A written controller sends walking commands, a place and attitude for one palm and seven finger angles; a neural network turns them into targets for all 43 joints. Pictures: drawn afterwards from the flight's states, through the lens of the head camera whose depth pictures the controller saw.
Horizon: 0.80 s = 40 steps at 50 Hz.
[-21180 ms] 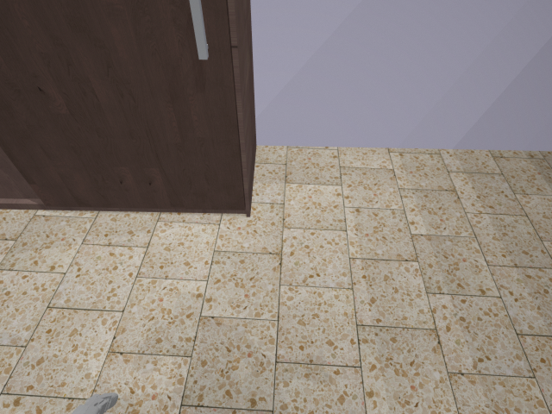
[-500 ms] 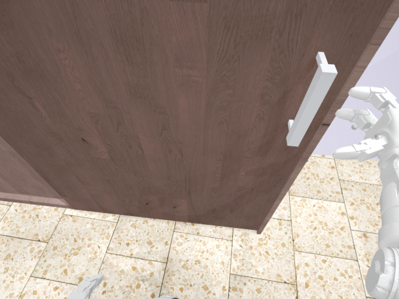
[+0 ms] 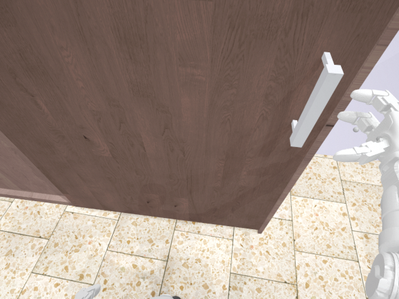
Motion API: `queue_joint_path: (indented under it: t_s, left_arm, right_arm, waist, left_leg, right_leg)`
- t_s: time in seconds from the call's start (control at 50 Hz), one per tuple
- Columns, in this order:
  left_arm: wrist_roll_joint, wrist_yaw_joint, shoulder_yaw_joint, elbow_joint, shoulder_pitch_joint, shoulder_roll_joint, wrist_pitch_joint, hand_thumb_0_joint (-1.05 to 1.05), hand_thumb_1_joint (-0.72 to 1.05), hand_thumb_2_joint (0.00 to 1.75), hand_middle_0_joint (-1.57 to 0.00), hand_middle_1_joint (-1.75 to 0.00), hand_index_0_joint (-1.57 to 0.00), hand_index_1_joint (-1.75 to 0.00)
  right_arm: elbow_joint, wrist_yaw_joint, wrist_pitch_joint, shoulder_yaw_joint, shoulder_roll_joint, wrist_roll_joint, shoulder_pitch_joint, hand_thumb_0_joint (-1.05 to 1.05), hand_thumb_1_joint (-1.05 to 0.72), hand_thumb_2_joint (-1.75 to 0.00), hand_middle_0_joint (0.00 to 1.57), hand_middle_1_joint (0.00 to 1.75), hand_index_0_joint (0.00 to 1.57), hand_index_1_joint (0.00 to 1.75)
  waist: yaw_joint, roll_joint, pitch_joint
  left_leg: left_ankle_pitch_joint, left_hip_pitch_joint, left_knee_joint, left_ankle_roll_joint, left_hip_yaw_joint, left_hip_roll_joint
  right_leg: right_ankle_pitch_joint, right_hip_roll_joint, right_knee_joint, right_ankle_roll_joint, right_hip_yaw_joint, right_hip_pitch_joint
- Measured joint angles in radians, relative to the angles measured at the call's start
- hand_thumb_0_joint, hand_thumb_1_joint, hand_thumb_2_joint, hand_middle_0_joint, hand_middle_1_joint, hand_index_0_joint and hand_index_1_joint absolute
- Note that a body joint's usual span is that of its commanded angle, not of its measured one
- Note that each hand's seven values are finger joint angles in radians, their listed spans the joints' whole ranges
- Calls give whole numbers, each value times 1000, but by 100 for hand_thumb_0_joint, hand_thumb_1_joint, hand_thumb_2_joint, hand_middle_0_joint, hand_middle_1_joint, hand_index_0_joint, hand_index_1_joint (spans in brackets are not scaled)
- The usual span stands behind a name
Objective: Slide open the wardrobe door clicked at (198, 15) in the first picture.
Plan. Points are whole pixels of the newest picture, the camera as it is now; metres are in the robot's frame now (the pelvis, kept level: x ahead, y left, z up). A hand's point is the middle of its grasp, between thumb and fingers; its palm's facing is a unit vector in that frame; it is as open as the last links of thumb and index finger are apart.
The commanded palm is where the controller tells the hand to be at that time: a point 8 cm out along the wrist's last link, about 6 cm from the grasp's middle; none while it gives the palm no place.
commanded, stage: feel for the door with the fingertips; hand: right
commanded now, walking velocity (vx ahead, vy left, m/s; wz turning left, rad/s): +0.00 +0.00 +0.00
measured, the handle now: (310, 104) +0.48 -0.17 +0.14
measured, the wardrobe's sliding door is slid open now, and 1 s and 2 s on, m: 0.00 0.00 0.00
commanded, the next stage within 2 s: slide the fingers in behind the handle in 0.70 s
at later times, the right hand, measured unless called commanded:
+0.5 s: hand (330, 122) +0.44 -0.20 +0.14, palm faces +0.03 +1.00 -0.02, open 13.9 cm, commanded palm +0.41 -0.25 +0.14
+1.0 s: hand (333, 119) +0.44 -0.20 +0.14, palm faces +0.03 +1.00 -0.02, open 13.7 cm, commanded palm +0.42 -0.25 +0.14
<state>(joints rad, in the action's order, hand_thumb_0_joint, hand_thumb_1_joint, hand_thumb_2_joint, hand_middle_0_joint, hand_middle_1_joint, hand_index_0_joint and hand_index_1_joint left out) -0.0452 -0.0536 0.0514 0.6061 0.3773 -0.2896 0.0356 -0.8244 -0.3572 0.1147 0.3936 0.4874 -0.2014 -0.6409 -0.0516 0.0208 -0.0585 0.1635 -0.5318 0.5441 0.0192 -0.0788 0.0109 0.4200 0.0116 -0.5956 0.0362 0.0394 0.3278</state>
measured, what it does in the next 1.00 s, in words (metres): stands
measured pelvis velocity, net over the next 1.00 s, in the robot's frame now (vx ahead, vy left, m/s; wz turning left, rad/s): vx -0.02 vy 0.01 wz -0.01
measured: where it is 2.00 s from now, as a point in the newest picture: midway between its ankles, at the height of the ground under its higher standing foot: outside the picture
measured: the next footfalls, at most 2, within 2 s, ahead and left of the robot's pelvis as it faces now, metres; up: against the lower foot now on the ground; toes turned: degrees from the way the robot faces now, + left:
none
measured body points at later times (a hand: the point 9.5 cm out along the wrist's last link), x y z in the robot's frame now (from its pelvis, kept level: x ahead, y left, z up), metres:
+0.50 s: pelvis +0.00 +0.01 +0.00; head +0.04 +0.01 +0.45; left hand +0.08 +0.26 -0.11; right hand +0.43 -0.25 +0.14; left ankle +0.06 +0.11 -0.73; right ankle -0.08 -0.09 -0.73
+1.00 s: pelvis -0.02 +0.01 +0.00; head +0.04 +0.02 +0.44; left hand +0.04 +0.28 -0.12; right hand +0.44 -0.26 +0.14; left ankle +0.06 +0.11 -0.73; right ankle -0.08 -0.09 -0.73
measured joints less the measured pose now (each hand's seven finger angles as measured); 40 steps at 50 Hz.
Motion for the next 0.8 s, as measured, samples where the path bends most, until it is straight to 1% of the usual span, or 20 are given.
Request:
queue_joint_path:
  t_s: [0.04, 0.12, 0.22, 0.32, 0.4, 0.48, 0.54, 0.7, 0.8]
  left_arm:
    - [0, -5, -1, 5, -2, -2, 7, 1, 90, 90, -20, -30, -21, -30]
    - [3, -9, -2, 17, -11, -5, 20, 1, 90, 90, -20, -30, -21, -30]
    - [5, -4, -1, 11, -27, -3, 24, 0, 90, 90, -20, -30, -21, -30]
    - [7, 8, -4, -5, -29, 5, 20, 0, 90, 90, -20, -30, -21, -30]
    - [6, 11, 1, -4, -32, 14, 14, 0, 90, 90, -20, -30, -21, -30]
    - [6, 5, 6, 1, -37, 18, 14, 0, 90, 90, -20, -30, -21, -30]
    - [7, 0, 8, 7, -37, 16, 19, 0, 90, 90, -20, -30, -21, -30]
    - [8, -1, 3, 21, -21, 2, 24, 0, 90, 90, -20, -30, -21, -30]
    - [8, -2, 0, 26, -11, -6, 24, 0, 90, 90, -20, -30, -21, -30]
  right_arm:
    - [-8, 6, 1, -18, -2, 2, -14, -1, 50, -30, 29, 120, 30, 120]
    - [-25, 12, 15, -46, -24, -2, -48, -1, 50, -30, 29, 120, 30, 120]
    - [-60, 36, 18, -66, -47, 10, -82, -1, 50, -30, 29, 120, 30, 120]
    - [-26, 76, 25, -55, -78, 19, -56, -1, 49, -30, 30, 121, 30, 121]
    - [-3, 88, 24, -56, -88, 24, -37, -1, 49, -30, 30, 121, 30, 121]
    - [-27, 96, 17, -57, -78, 36, -57, -1, 49, -30, 30, 121, 30, 120]
    - [-65, 94, 24, -55, -63, 40, -87, -1, 50, -30, 30, 121, 30, 121]
    - [-137, 63, 56, -48, -33, 35, -125, -1, 49, -30, 31, 122, 32, 122]
    - [-182, 49, 75, -43, -15, 40, -156, -1, 49, -30, 33, 123, 33, 123]
  waist:
    - [2, -1, 4]
    - [3, -1, 2]
    - [-5, -1, -6]
    - [-5, 5, -9]
    - [-1, 3, -4]
    - [-4, 1, 5]
    - [-7, -1, 10]
    - [-13, -3, 11]
    - [-20, -7, 14]
  left_leg:
    - [-1, 1, -1, 1, -5, 2]
    - [-1, 1, -1, 1, -12, 6]
    - [1, -7, 7, 2, -8, 6]
    - [0, -10, 7, 4, 4, 1]
    - [-1, -3, 5, 5, 6, -3]
    - [-3, 2, 3, 9, 1, -3]
    - [-4, -1, 3, 11, -2, -2]
    - [-9, -15, 7, 14, -3, -2]
    - [-10, -29, 15, 15, -6, 0]
  right_leg:
    - [-1, 1, -3, -1, -6, 3]
    - [-3, 3, -5, -2, -12, 6]
    - [-3, 4, -6, -2, -9, 10]
    - [-4, 2, 2, -4, 4, 4]
    - [-6, -1, 8, -5, 6, -6]
    - [-8, -2, 7, -8, 1, -8]
    - [-10, -2, 5, -9, -2, -3]
    - [-12, -3, -4, -12, -3, 14]
    - [-11, -2, -18, -12, -6, 32]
